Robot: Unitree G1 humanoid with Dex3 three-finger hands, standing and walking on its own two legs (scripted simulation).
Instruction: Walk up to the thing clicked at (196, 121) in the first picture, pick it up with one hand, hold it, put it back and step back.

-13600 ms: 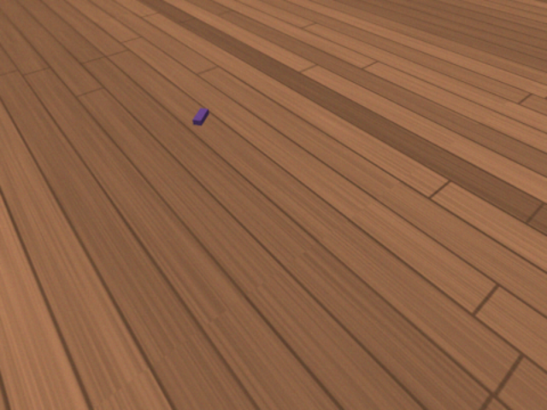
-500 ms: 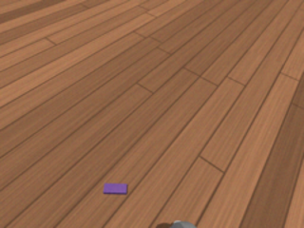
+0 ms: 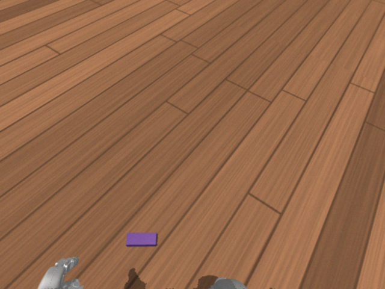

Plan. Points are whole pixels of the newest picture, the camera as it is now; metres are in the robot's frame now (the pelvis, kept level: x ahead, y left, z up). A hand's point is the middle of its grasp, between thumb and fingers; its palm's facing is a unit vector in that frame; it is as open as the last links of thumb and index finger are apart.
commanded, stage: walk up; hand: left
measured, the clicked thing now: (141, 239) +0.40 +0.21 -0.75
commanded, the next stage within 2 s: stand in 1.42 s
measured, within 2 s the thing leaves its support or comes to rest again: neither
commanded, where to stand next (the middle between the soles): +0.01 -0.02 m, yaw +0 degrees
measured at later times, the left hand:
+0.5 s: hand out of the picture +0.09 +0.22 -0.14, palm faces +0.00 -0.95 -0.33, open 7.4 cm
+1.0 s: hand out of the picture +0.05 +0.23 -0.14, palm faces +0.00 -0.94 -0.33, open 7.4 cm
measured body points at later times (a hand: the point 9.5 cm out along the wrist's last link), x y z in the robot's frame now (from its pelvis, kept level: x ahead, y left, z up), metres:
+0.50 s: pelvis -0.01 -0.03 +0.01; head +0.00 -0.03 +0.46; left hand +0.09 +0.26 -0.12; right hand +0.07 -0.33 -0.12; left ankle +0.00 +0.11 -0.73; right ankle -0.02 -0.16 -0.73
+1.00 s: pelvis -0.02 -0.02 +0.02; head -0.01 -0.02 +0.47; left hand +0.05 +0.28 -0.12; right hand +0.05 -0.32 -0.11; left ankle +0.00 +0.11 -0.73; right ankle -0.02 -0.16 -0.73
